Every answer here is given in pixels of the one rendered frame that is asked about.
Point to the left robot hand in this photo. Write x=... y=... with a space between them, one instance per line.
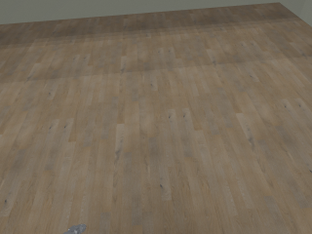
x=76 y=229

